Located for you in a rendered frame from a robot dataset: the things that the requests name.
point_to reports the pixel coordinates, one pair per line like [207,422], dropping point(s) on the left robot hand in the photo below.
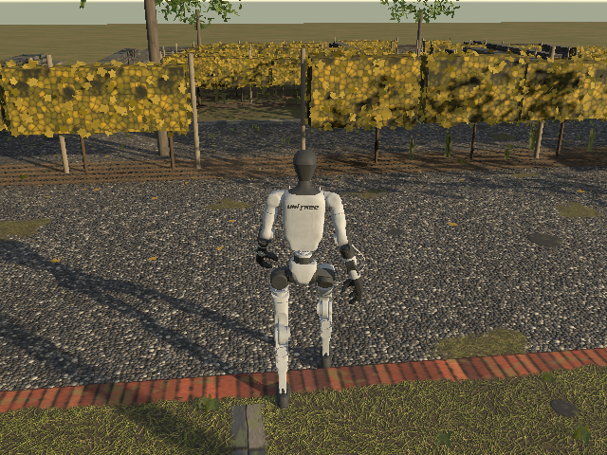
[262,263]

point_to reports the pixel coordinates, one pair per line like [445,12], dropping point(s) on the right robot shin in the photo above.
[326,330]

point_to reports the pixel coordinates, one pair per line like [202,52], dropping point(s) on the left robot thigh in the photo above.
[279,284]

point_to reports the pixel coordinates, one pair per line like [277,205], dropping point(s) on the robot left forearm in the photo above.
[262,245]

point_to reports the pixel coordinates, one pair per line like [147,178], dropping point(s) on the robot right forearm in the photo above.
[349,258]

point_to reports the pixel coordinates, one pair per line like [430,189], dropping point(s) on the right robot hand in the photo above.
[358,283]

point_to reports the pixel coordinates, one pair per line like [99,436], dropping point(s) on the robot right upper arm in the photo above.
[333,201]

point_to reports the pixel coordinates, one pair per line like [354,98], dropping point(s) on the robot left upper arm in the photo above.
[274,200]

